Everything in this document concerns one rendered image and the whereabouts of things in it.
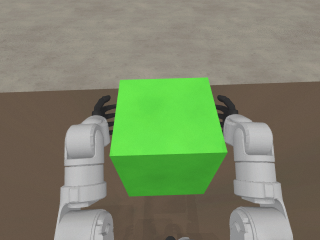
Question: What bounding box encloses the robot left upper arm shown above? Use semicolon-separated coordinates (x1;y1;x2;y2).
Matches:
55;209;114;240

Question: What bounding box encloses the robot left hand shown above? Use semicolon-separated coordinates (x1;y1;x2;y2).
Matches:
91;95;117;135

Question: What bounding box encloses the robot right hand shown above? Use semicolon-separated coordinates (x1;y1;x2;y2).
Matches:
215;95;239;136

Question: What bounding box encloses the robot left forearm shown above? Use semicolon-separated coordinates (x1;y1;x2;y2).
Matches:
54;115;110;240

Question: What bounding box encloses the carton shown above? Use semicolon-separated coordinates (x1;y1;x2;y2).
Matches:
109;77;228;197

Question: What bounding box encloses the robot right forearm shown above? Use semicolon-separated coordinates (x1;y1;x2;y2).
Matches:
223;114;293;240

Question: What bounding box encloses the robot right upper arm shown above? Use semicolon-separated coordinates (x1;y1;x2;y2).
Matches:
229;206;293;240

